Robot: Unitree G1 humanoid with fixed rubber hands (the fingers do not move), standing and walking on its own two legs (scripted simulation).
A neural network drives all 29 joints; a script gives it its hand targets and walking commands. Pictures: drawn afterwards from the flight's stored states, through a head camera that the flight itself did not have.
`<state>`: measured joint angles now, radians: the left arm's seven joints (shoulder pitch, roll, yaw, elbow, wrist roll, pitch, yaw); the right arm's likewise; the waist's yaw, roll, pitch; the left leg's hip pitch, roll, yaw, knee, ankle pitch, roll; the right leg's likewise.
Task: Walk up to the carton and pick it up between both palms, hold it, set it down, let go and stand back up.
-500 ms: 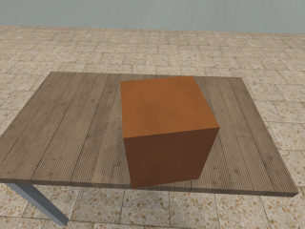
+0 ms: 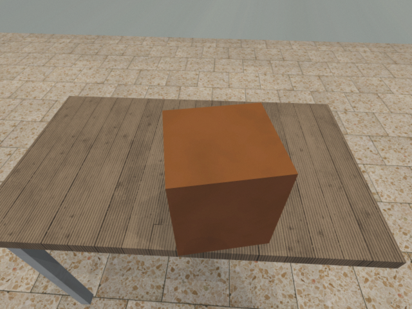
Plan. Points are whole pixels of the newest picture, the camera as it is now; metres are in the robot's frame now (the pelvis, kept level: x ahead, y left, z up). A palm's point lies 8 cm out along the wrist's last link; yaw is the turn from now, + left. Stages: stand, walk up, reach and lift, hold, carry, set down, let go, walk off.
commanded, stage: stand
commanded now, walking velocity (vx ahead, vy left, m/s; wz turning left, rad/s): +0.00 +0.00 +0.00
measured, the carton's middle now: (218, 180) +0.39 +0.00 +0.04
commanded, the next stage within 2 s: none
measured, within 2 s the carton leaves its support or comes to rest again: neither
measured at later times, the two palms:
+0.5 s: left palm out of the picture +0.00 +0.24 -0.14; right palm out of the picture +0.00 -0.24 -0.13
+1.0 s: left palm out of the picture +0.00 +0.24 -0.14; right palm out of the picture -0.01 -0.24 -0.14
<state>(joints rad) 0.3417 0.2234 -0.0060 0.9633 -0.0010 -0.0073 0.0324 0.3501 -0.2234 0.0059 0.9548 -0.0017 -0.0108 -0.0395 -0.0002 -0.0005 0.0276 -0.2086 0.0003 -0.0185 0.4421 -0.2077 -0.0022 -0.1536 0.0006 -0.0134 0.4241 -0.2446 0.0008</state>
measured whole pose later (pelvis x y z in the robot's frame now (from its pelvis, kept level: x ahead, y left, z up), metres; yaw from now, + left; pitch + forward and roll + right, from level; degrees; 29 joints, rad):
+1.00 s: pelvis +0.00 +0.00 +0.00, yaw +0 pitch -1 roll +0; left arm 0.33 0.20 0.00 1.02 0.00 -0.01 0.04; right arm 0.34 -0.20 0.00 1.02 0.00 -0.01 -0.05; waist 0.00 0.01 0.03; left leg -0.20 0.00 -0.02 0.43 -0.20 -0.01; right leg -0.15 0.00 -0.01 0.41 -0.24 0.00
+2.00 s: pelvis +0.01 +0.00 +0.00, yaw +0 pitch -1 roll +0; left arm 0.33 0.19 0.00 1.04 0.00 -0.01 0.04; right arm 0.33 -0.19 0.01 1.05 0.00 -0.01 -0.05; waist 0.00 0.01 0.04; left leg -0.19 0.01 -0.02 0.42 -0.21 -0.01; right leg -0.14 0.00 -0.01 0.41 -0.25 0.00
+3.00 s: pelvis +0.01 +0.00 +0.00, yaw +0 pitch -1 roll +0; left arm 0.34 0.18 -0.01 1.05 0.00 -0.01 0.04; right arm 0.33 -0.18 0.01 1.06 0.00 -0.01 -0.05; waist 0.00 0.01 0.04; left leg -0.19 0.00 -0.02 0.42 -0.21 -0.01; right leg -0.14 -0.01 -0.02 0.41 -0.25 0.00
